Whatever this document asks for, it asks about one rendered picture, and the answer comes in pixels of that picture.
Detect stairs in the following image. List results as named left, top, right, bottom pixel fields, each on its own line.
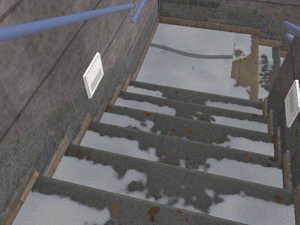
left=0, top=80, right=295, bottom=225
left=258, top=45, right=285, bottom=102

